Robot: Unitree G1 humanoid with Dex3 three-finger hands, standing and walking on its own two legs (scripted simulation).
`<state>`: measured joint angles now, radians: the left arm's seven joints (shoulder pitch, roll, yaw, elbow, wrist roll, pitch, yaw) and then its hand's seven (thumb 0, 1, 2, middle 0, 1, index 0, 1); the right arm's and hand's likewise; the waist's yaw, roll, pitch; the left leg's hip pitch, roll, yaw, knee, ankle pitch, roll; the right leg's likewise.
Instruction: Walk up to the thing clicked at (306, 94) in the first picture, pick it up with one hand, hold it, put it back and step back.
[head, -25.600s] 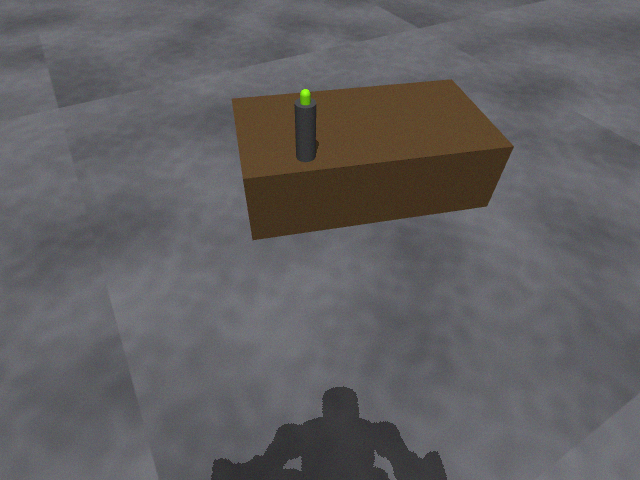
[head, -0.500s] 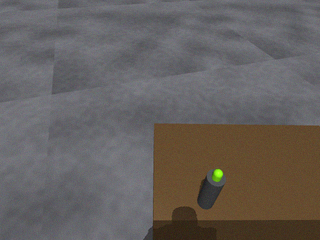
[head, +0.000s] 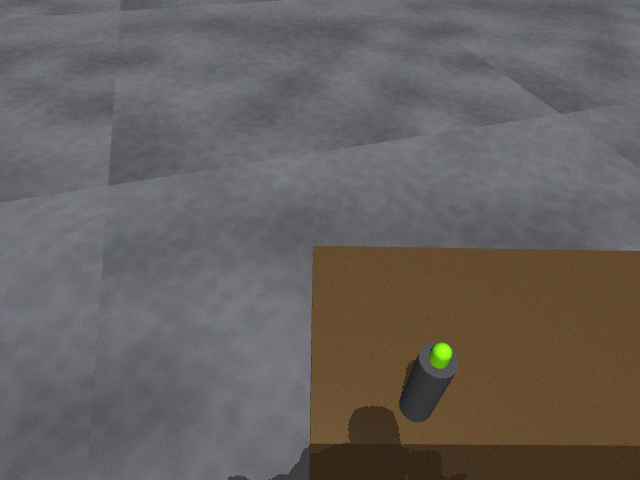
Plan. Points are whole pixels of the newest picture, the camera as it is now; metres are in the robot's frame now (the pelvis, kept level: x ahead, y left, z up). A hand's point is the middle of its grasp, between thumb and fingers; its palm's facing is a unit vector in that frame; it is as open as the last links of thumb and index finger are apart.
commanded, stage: stand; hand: right
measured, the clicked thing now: (428, 380) +0.41 -0.23 -0.32
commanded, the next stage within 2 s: none
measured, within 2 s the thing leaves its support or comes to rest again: neither
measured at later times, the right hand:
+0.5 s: hand out of the picture +0.07 -0.26 -0.16, palm faces -0.05 +0.94 -0.35, open 7.7 cm
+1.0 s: hand out of the picture +0.07 -0.26 -0.16, palm faces -0.05 +0.94 -0.35, open 7.4 cm
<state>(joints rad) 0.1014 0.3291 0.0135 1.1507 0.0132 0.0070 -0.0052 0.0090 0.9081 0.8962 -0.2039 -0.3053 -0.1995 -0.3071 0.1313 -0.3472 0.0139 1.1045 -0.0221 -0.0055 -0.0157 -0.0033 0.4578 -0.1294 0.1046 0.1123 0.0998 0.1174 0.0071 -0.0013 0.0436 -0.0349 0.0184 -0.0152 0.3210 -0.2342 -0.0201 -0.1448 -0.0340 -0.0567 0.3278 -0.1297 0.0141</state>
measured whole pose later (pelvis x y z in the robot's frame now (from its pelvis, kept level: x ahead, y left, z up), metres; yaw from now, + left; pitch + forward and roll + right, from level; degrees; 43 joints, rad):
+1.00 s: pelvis +0.00 -0.01 +0.00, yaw +1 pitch -3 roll +0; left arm 0.11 0.34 0.01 1.14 0.01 -0.01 -0.01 0.01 0.91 0.89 -0.20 -0.30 -0.20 -0.30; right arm 0.14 -0.35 0.01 1.11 -0.02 0.00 0.00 0.01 -0.90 -0.90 0.20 0.30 0.20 0.30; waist 0.00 0.00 0.04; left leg -0.04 0.03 -0.03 0.31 -0.23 -0.03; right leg -0.15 -0.03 -0.07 0.33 -0.13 0.00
